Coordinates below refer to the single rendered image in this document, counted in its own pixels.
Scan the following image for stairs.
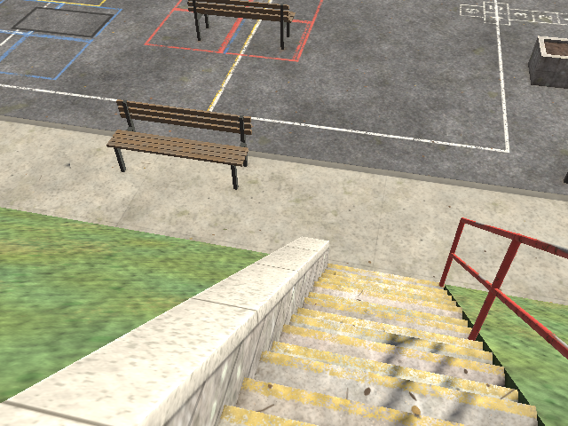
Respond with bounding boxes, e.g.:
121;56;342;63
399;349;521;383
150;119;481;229
218;264;538;426

